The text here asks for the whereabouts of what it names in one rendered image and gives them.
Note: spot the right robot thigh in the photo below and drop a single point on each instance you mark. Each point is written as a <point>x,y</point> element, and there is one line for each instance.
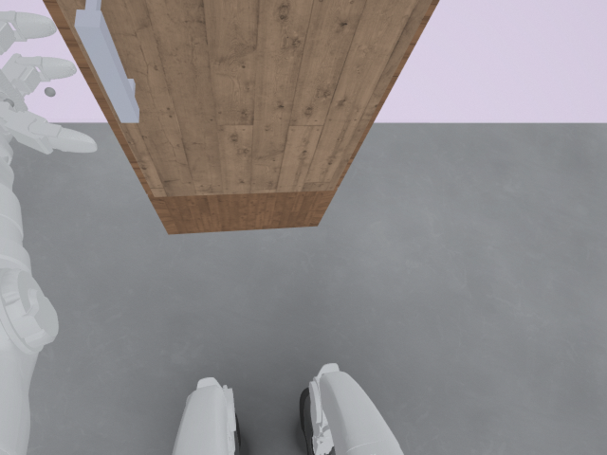
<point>356,425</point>

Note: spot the left robot thigh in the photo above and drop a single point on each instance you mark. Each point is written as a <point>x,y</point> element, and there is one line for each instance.
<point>208,418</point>

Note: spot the robot thigh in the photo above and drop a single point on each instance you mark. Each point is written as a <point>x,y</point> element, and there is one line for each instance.
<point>356,425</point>
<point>208,418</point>

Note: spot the left robot forearm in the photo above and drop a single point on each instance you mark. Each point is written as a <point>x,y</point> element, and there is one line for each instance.
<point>12,253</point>

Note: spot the robot left upper arm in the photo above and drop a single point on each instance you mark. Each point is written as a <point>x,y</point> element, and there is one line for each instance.
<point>28,321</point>

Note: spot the handle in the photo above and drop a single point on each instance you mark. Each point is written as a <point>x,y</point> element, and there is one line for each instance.
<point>98,43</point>

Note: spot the robot left hand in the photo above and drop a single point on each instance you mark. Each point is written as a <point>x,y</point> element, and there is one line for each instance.
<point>19,77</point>

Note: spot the cupboard door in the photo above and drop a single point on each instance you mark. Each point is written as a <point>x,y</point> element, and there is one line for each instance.
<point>252,96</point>

